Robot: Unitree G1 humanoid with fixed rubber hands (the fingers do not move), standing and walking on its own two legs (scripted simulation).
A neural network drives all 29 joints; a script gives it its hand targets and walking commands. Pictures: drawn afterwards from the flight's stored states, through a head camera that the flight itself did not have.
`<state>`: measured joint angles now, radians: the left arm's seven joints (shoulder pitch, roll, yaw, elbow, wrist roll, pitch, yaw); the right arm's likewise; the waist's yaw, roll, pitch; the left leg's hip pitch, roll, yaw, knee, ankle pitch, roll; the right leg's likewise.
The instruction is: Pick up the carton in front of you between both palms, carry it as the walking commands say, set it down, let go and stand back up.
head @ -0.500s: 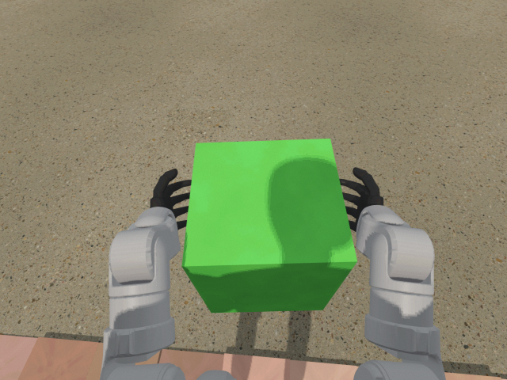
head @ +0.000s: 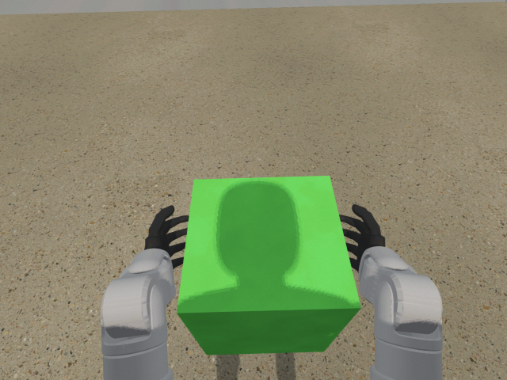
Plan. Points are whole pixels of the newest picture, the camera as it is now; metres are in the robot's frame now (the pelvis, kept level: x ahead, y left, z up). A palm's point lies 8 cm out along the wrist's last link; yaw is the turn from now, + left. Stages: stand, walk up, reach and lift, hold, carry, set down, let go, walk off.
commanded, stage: carry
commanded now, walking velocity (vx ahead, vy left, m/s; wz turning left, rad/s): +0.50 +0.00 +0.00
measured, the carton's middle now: (263, 271) +0.30 -0.01 +0.02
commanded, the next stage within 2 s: none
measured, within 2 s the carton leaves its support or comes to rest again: neither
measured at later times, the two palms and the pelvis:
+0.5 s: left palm (188, 141) +0.62 +0.13 +0.04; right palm (312, 130) +0.66 -0.16 +0.04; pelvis +0.30 -0.05 -0.05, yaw +3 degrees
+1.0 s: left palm (189, 72) +0.91 +0.15 +0.07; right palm (292, 69) +0.91 -0.15 +0.08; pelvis +0.63 +0.01 -0.03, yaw +0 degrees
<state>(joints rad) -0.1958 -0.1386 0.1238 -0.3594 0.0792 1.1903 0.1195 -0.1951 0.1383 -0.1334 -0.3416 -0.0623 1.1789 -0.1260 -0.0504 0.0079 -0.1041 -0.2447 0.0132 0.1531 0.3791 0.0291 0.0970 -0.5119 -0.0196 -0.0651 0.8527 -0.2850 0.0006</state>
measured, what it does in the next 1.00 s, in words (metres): goes down: right foot, then left foot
